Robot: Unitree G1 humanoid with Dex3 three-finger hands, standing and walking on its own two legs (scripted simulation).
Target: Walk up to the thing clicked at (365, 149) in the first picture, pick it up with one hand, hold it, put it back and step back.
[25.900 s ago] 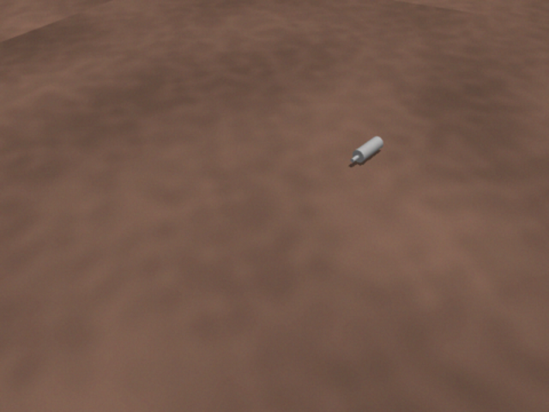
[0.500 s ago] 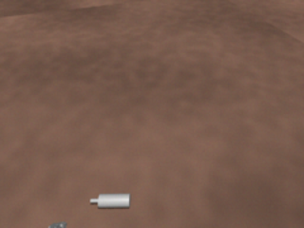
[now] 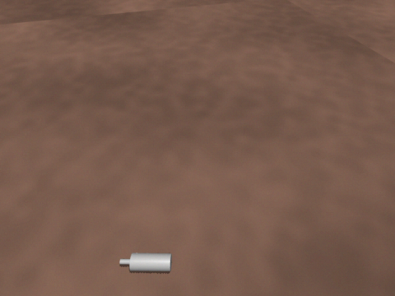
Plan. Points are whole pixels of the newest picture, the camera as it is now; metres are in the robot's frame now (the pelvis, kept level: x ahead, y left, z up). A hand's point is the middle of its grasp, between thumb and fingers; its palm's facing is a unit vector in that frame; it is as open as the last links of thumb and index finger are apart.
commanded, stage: walk up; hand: left
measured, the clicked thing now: (145, 261) +0.41 +0.26 -0.74
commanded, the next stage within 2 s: stand in 0.30 s
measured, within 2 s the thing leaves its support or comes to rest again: neither
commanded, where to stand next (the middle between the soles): +0.03 -0.01 m, yaw +1 degrees
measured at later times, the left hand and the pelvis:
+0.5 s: hand out of the picture +0.08 +0.26 -0.15, palm faces -0.01 -0.94 -0.34, open 7.4 cm; pelvis +0.00 +0.01 +0.00, yaw +0 degrees
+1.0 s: hand out of the picture +0.08 +0.27 -0.16, palm faces -0.02 -0.94 -0.35, open 7.4 cm; pelvis +0.01 +0.01 +0.00, yaw +1 degrees
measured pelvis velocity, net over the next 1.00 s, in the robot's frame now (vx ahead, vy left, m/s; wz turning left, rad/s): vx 0.01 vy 0.01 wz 0.01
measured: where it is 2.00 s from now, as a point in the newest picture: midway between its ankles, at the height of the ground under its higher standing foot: outside the picture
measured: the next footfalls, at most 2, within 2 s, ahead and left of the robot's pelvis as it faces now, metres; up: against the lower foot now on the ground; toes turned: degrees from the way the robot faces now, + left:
none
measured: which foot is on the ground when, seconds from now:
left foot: down 0.00-1.00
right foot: down 0.00-1.00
